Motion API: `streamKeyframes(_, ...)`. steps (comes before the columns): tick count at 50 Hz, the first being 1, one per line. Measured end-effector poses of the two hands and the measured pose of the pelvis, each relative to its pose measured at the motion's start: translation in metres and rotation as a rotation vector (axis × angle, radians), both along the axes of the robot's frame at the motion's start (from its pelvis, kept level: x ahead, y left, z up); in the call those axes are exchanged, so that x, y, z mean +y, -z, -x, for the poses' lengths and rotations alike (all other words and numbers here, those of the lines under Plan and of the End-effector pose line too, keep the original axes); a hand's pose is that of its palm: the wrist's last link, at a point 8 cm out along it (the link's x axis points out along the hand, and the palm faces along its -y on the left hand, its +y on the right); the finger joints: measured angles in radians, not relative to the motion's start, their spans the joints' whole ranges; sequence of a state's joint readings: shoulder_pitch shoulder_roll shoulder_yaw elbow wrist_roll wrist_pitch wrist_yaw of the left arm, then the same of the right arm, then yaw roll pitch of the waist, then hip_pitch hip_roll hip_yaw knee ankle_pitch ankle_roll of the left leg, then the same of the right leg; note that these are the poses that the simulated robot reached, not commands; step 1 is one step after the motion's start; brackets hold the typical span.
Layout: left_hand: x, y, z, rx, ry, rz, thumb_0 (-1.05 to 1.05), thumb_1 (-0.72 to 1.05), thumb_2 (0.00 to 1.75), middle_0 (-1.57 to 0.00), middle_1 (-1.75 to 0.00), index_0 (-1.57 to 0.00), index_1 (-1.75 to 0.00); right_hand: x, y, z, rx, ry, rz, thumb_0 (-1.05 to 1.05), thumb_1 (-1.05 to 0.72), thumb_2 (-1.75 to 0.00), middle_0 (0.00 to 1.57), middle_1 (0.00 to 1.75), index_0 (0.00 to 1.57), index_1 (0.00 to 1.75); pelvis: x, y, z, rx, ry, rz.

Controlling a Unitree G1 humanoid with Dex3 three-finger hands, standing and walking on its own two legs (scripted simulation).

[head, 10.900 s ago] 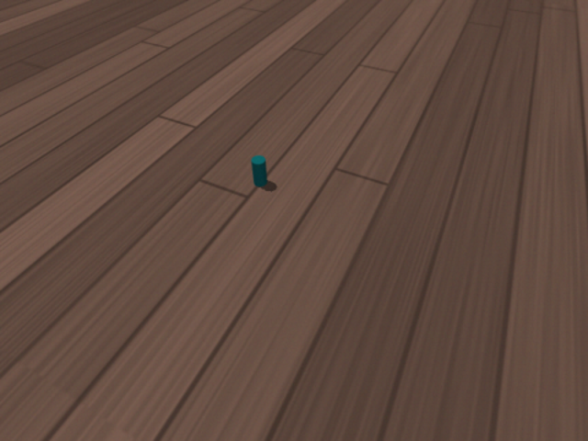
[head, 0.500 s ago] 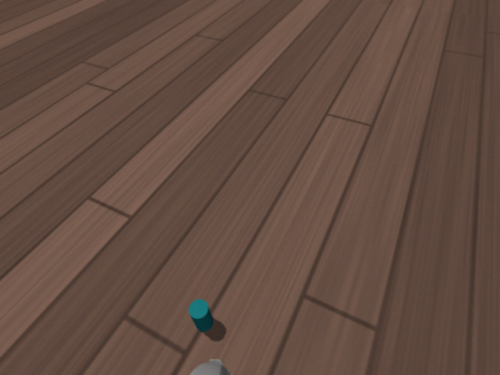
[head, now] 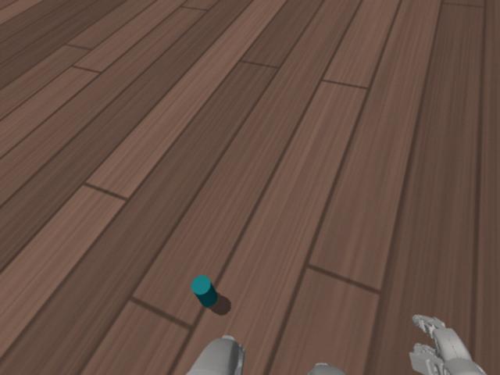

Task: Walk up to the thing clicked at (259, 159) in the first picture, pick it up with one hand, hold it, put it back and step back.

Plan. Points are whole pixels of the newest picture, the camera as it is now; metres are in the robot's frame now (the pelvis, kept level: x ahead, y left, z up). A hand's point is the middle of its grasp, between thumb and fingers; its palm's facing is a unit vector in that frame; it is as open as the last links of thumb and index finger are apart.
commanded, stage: walk up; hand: left
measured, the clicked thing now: (205, 291) +0.48 +0.24 -0.67
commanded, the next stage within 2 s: none
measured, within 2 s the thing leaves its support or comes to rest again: neither
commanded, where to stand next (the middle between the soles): +0.15 +0.03 m, yaw +2 degrees
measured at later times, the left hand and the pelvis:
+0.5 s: hand out of the picture +0.11 +0.29 -0.13, palm faces +0.00 -0.93 -0.37, open 7.4 cm; pelvis +0.03 +0.01 +0.01, yaw +2 degrees
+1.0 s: hand out of the picture +0.06 +0.32 -0.10, palm faces +0.01 -0.91 -0.41, open 7.4 cm; pelvis -0.01 +0.02 +0.04, yaw +3 degrees
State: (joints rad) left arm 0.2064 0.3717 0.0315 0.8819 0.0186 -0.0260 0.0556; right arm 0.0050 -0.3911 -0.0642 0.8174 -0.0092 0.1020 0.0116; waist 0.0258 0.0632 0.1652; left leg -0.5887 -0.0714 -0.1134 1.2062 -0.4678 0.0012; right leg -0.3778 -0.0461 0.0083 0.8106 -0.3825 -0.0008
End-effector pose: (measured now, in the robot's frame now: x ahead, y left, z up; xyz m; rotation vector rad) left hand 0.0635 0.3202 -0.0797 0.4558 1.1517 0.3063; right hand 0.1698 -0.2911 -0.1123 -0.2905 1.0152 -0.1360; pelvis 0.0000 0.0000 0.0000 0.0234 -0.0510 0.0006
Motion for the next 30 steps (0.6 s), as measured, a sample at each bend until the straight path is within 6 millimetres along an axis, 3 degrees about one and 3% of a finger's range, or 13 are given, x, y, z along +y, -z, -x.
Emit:
streamKeyframes(7, 0.029, -0.022, 0.025, -0.026, -0.008, -0.014, 0.00, 0.90, 0.90, -0.20, -0.30, -0.20, -0.30, -0.009, -0.004, 0.071, 0.155, -0.006, 0.034, 0.00, -0.90, -0.89, 0.20, 0.30, 0.20, 0.30, 0.015, -0.012, 0.005, 0.021, -0.052, -0.012)
streamKeyframes(12, 0.053, -0.007, 0.040, 0.017, -0.042, 0.015, 0.00, 0.90, 0.90, -0.20, -0.30, -0.20, -0.30, -0.007, -0.015, 0.114, 0.189, 0.009, 0.102, 0.00, -0.90, -0.89, 0.20, 0.30, 0.20, 0.30, 0.030, -0.008, 0.000, 0.004, -0.057, -0.028)
streamKeyframes(18, 0.042, -0.001, 0.016, 0.043, -0.004, 0.103, 0.01, 0.91, 0.90, -0.20, -0.30, -0.20, -0.30, -0.010, -0.041, 0.159, 0.251, 0.073, 0.132, 0.00, -0.90, -0.89, 0.20, 0.30, 0.20, 0.30, 0.027, -0.023, -0.016, -0.018, -0.058, -0.010)
streamKeyframes(23, 0.021, 0.008, -0.018, 0.023, -0.006, 0.141, 0.01, 0.91, 0.90, -0.20, -0.30, -0.20, -0.30, -0.020, -0.040, 0.159, 0.310, 0.095, 0.154, 0.00, -0.90, -0.89, 0.20, 0.30, 0.20, 0.30, 0.017, -0.021, -0.027, -0.026, -0.045, 0.001)
streamKeyframes(27, -0.001, 0.020, -0.048, -0.014, 0.002, 0.126, 0.01, 0.91, 0.90, -0.20, -0.30, -0.20, -0.30, -0.031, -0.013, 0.132, 0.320, 0.107, 0.133, 0.00, -0.90, -0.89, 0.20, 0.30, 0.20, 0.30, 0.004, -0.005, -0.032, -0.023, -0.037, 0.010)
streamKeyframes(30, -0.016, 0.022, -0.062, -0.040, 0.036, 0.126, 0.01, 0.91, 0.90, -0.20, -0.30, -0.20, -0.30, -0.028, 0.003, 0.104, 0.278, 0.098, 0.114, 0.00, -0.90, -0.89, 0.20, 0.30, 0.20, 0.30, 0.002, 0.000, -0.021, -0.025, -0.036, 0.019)
